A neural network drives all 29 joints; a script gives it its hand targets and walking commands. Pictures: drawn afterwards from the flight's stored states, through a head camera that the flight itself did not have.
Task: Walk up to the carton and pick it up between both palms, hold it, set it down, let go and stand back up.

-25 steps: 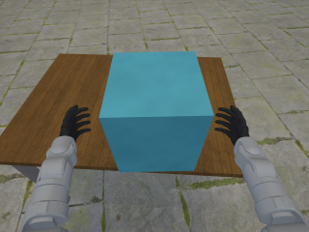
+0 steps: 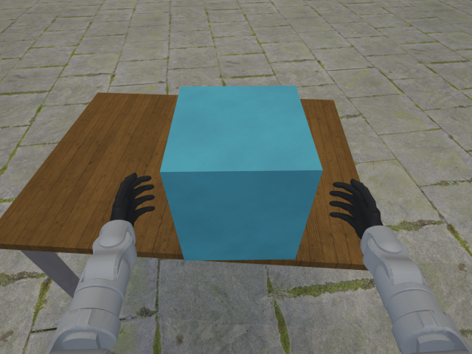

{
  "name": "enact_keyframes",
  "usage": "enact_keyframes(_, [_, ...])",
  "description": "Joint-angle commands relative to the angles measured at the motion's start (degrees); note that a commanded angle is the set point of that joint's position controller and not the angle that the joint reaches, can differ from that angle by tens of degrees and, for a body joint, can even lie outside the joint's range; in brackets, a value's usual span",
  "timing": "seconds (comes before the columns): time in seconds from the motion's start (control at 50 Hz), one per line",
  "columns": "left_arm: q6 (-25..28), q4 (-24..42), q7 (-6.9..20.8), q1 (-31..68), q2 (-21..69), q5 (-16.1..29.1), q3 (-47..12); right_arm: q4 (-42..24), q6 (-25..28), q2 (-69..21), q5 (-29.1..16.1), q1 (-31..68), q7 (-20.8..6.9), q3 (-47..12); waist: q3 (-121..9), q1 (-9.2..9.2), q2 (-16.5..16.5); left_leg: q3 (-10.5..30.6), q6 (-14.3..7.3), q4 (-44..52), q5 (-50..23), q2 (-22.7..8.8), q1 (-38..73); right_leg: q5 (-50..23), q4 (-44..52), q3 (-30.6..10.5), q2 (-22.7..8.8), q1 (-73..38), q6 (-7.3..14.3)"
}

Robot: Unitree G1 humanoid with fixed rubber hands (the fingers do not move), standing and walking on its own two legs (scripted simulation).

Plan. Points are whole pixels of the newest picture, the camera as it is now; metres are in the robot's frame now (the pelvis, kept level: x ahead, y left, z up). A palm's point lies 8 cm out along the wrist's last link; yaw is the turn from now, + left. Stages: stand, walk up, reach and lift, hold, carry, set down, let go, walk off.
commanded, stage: set down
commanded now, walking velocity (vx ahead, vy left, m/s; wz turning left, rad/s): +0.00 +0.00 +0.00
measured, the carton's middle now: (239, 174) +0.50 +0.03 +0.01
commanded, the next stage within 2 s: let go in 1.46 s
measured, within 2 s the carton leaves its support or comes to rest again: neither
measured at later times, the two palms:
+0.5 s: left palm (119, 279) +0.25 +0.23 -0.01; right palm (377, 285) +0.26 -0.22 -0.01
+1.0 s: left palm (116, 311) +0.21 +0.24 -0.05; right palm (372, 326) +0.21 -0.21 -0.05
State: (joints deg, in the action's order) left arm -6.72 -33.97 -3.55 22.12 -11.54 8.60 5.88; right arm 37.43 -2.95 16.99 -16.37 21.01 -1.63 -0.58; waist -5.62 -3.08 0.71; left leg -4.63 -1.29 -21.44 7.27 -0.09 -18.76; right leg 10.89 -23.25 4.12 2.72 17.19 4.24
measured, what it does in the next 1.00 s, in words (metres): stands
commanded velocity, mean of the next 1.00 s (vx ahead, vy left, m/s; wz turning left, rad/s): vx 0.00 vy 0.00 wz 0.00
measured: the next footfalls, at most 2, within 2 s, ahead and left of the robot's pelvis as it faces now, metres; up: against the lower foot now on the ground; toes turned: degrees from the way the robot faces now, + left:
none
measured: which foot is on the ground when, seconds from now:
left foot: down 0.00-1.00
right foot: down 0.00-1.00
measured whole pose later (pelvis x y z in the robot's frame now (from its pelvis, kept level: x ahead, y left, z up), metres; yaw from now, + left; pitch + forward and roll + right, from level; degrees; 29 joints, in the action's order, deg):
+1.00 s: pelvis +0.02 +0.01 +0.00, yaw -1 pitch -1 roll +0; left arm 12.7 -33.6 -4.5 -8.1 -12.8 6.9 -0.2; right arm 37.1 17.3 10.0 -11.4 -9.2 -4.2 -0.5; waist 1.5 -1.6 2.1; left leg -4.9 -1.2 -25.9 12.9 -0.5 -11.7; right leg 14.9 -25.2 3.5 3.0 9.0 4.1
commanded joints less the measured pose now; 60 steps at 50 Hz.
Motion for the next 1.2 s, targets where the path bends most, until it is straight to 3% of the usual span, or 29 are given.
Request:
enact_keyframes(0.0, [6.2,15.0,-0.1,13.5,-9.3,-2.0,3.7,-12.3,7.1,7.3,0.6,13.5,0.9,3.1,-17.0,0.12,1.0,4.5,-0.1,1.6,-7.6,-0.2,11.9,-10.2,4.9,-7.9,-4.0,-9.5,-4.9])
enact_keyframes(0.04, [7.7,16.6,-0.2,12.4,-8.9,-1.2,2.8,-12.7,8.2,7.5,0.8,12.3,0.9,3.6,-16.9,0.76,-1.5,4.7,0.5,0.8,-9.7,-0.3,13.0,-11.1,5.0,-7.8,-3.6,-8.3,-4.6])
enact_keyframes(0.06, [8.3,18.7,-0.4,12.7,-8.9,-1.8,2.1,-14.5,8.8,8.7,1.3,11.6,0.8,4.9,-18.4,1.66,-1.6,4.8,0.9,0.5,-9.8,-0.4,14.2,-12.1,4.8,-7.3,-3.5,-8.0,-4.4])
enact_keyframes(0.1, [9.6,19.8,-0.3,3.8,-7.2,-2.2,1.6,-16.4,10.3,7.9,1.1,4.3,0.6,3.7,-16.9,1.36,-0.5,4.9,1.4,0.0,-12.8,-0.9,15.9,-16.6,4.8,-7.4,-3.2,-9.5,-4.4])
enact_keyframes(0.12, [10.7,22.1,-0.2,8.0,-8.7,-1.6,1.9,-17.2,11.0,7.9,0.4,8.0,0.6,4.6,-18.1,1.41,-1.0,4.7,1.3,-0.5,-12.0,-0.5,15.1,-16.8,4.6,-8.1,-3.1,-9.4,-4.2])
enact_keyframes(0.14, [11.8,21.2,-0.3,-1.4,-6.4,-1.9,1.6,-16.4,12.0,6.2,0.8,-0.3,0.5,3.6,-17.7,1.35,-1.8,4.9,1.6,-0.9,-15.1,-0.6,15.7,-20.3,4.4,-8.5,-3.8,-11.2,-4.2])
enact_keyframes(0.18, [13.8,22.2,-0.3,2.0,-7.6,-1.3,0.7,-17.2,13.6,7.9,1.2,2.3,0.1,4.6,-18.2,1.65,-0.8,4.7,1.9,-1.0,-13.9,-0.8,14.7,-19.0,3.8,-7.3,-3.1,-9.6,-4.4])
enact_keyframes(0.22, [15.4,20.3,0.1,-5.2,-6.4,-1.5,-0.4,-15.6,14.6,6.0,1.5,-3.7,-0.4,4.0,-14.2,1.21,1.1,4.8,1.5,-0.3,-13.5,-0.9,14.1,-19.2,4.1,-7.4,-3.3,-10.9,-4.5])
enact_keyframes(0.34, [18.9,16.7,0.1,-10.7,-5.6,-1.2,-2.1,-14.7,18.3,6.1,1.1,-7.7,-1.7,3.1,-8.0,0.93,-0.3,5.0,1.1,0.4,-9.9,-1.0,13.7,-11.9,5.2,-7.4,-3.1,-7.9,-3.6])
enact_keyframes(0.36, [19.3,16.3,-0.1,-11.9,-5.6,-1.1,-2.2,-13.9,18.5,6.4,1.8,-9.4,-1.9,3.1,-6.3,0.72,1.7,5.3,1.2,0.3,-8.6,-1.3,14.1,-10.6,5.3,-7.0,-3.0,-7.1,-3.5])
enact_keyframes(0.44, [21.0,16.2,-0.7,-12.7,-6.9,-1.4,-2.3,-14.6,19.7,5.0,0.7,-10.9,-2.5,2.5,-4.4,0.98,1.2,4.9,0.8,0.3,-5.1,-0.8,11.3,-9.6,5.1,-8.2,-3.8,-7.5,-3.1])
enact_keyframes(0.46, [21.5,17.3,-0.9,-12.9,-7.3,-1.3,-3.1,-15.9,20.1,5.3,-0.5,-10.6,-2.9,1.7,-5.4,0.04,0.1,5.3,0.6,0.2,-4.8,-0.7,11.6,-10.0,4.6,-7.9,-3.9,-7.9,-2.7])
enact_keyframes(0.48, [21.9,15.9,-1.1,-13.1,-6.8,-1.9,-2.6,-13.2,20.4,5.9,0.7,-12.4,-2.9,2.5,-5.6,1.02,-0.5,5.2,1.0,0.1,-4.9,-0.7,10.8,-10.3,4.0,-7.9,-3.7,-7.8,-2.8])
enact_keyframes(0.52, [22.5,16.5,-1.6,-12.7,-6.6,-1.9,-3.4,-12.9,21.2,5.8,0.8,-12.3,-3.1,2.6,-4.6,0.78,-1.7,5.0,0.9,0.0,-3.0,-1.4,11.3,-6.8,4.5,-8.3,-3.8,-6.8,-2.8])
enact_keyframes(0.56, [23.3,14.7,-1.6,-15.4,-7.0,-2.4,-2.5,-10.6,21.6,4.7,0.7,-14.7,-3.1,2.0,-3.9,0.79,-0.9,5.5,1.0,-0.2,-3.9,-1.3,11.1,-9.0,4.0,-9.3,-4.3,-7.9,-2.4])
enact_keyframes(0.64, [23.7,12.7,-1.5,-19.9,-7.0,-3.2,-2.6,-9.7,23.3,4.3,1.3,-18.1,-3.0,1.7,-2.7,1.43,-0.8,4.9,1.3,-1.2,-4.9,-1.0,10.8,-11.2,4.2,-9.4,-4.5,-8.8,-2.6])
enact_keyframes(0.66, [24.3,14.0,-1.4,-20.4,-7.5,-2.9,-2.6,-9.9,23.9,3.8,0.5,-17.8,-3.1,0.9,-2.2,0.33,-1.3,4.7,1.3,-0.8,-4.4,-0.6,10.5,-10.6,4.0,-9.2,-3.8,-9.3,-2.6])
enact_keyframes(0.68, [24.4,13.5,-1.3,-18.7,-7.4,-2.6,-2.9,-8.3,24.2,4.6,1.0,-18.1,-3.2,2.1,-2.0,1.48,-1.3,4.7,1.4,-0.3,-3.7,-1.0,10.3,-10.0,4.0,-8.9,-3.8,-8.7,-2.4])
enact_keyframes(0.7, [24.3,11.4,-1.2,-20.6,-6.8,-2.7,-3.0,-9.1,24.2,3.9,0.6,-19.6,-3.1,1.3,-1.0,1.09,-1.2,4.7,1.2,-0.4,-3.4,-0.6,10.1,-9.8,4.2,-8.8,-3.9,-9.2,-2.4])
enact_keyframes(0.72, [24.5,10.3,-1.0,-19.5,-7.0,-1.7,-3.0,-9.0,24.3,3.6,1.0,-18.9,-3.0,1.7,-0.2,1.21,1.1,4.8,0.9,-0.4,-0.5,-1.3,8.6,-7.9,4.5,-9.6,-4.7,-9.0,-3.0])
enact_keyframes(0.78, [24.0,11.0,-0.7,-17.8,-7.2,-1.5,-3.4,-10.4,24.0,1.6,1.8,-18.5,-2.9,1.5,-0.8,0.88,1.6,4.4,0.3,-0.1,1.4,-1.0,8.2,-3.1,5.5,-9.5,-4.5,-8.1,-2.3])
enact_keyframes(0.86, [22.4,10.0,-0.8,-19.0,-7.0,-1.9,-4.5,-7.9,22.7,2.1,4.4,-19.8,-2.7,3.3,0.5,2.07,-1.5,4.0,1.2,0.1,1.6,-1.3,10.2,-0.5,5.5,-8.3,-4.1,-5.8,-1.5])
enact_keyframes(0.88, [22.6,12.0,-1.0,-18.8,-7.2,-1.0,-4.7,-10.6,23.4,2.5,5.2,-20.1,-2.5,3.0,-0.6,2.21,-1.6,4.1,1.5,-0.3,0.1,-1.6,10.8,-1.4,5.1,-8.2,-3.8,-6.4,-1.6])
enact_keyframes(0.9, [22.2,9.3,-1.1,-18.4,-7.7,-2.3,-4.6,-8.2,23.0,1.5,5.6,-20.0,-2.4,3.6,0.0,1.88,-1.3,3.6,1.3,-0.2,0.6,-1.0,11.6,-2.5,4.9,-7.7,-3.8,-6.9,-1.6])
enact_keyframes(0.92, [22.9,14.4,-1.4,-19.0,-7.7,-1.2,-4.5,-12.3,24.0,1.4,4.5,-20.6,-2.4,3.1,-3.3,1.54,-2.1,3.3,1.5,-1.2,-1.9,-0.9,11.6,-5.2,3.7,-8.4,-4.0,-7.9,-1.9])
enact_keyframes(1.04, [20.3,7.8,0.0,-25.4,-6.1,-4.7,-3.8,-3.6,23.1,0.4,7.1,-25.3,-2.3,2.9,2.1,1.93,-1.9,3.7,2.2,-1.2,-6.1,-1.0,15.5,-8.9,4.6,-8.1,-3.9,-6.9,-2.0])
enact_keyframes(1.08, [20.6,12.7,0.4,-26.5,-7.6,-4.5,-2.0,-6.7,23.6,0.6,6.4,-26.8,-1.8,2.8,-1.9,1.24,-0.4,3.7,2.1,-1.2,-8.4,-0.5,17.7,-14.0,3.9,-7.0,-3.8,-9.4,-2.7])
enact_keyframes(1.16, [19.3,8.5,1.3,-27.8,-5.9,-5.8,-2.4,-4.4,24.2,-0.9,7.4,-26.7,-1.4,1.7,1.1,1.28,1.0,3.5,2.3,-1.2,-10.0,0.1,17.8,-14.8,4.6,-6.1,-3.8,-8.8,-2.7])
enact_keyframes(1.18, [18.4,9.0,1.4,-27.8,-5.4,-6.3,-2.9,-4.2,24.1,-1.0,7.2,-27.1,-1.6,0.9,0.4,1.5,-0.4,3.7,2.6,-1.7,-11.7,-0.2,19.2,-15.5,4.2,-6.1,-3.5,-8.8,-2.7])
